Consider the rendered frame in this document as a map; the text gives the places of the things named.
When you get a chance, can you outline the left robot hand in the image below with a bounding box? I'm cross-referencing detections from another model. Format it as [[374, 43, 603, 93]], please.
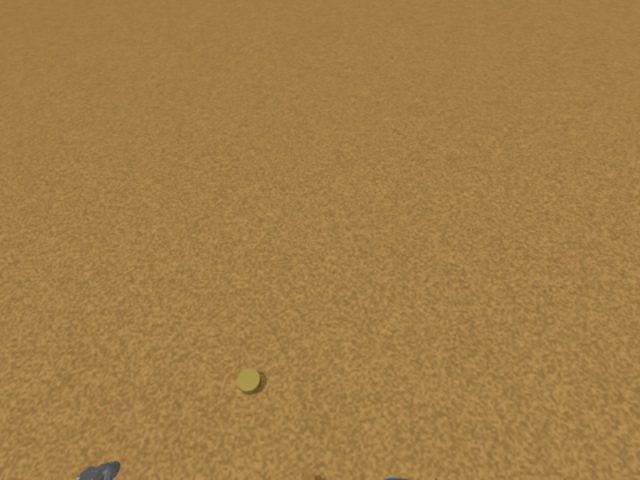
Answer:
[[76, 461, 120, 480]]

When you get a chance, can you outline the tin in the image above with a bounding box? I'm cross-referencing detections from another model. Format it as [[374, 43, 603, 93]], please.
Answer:
[[237, 368, 262, 395]]

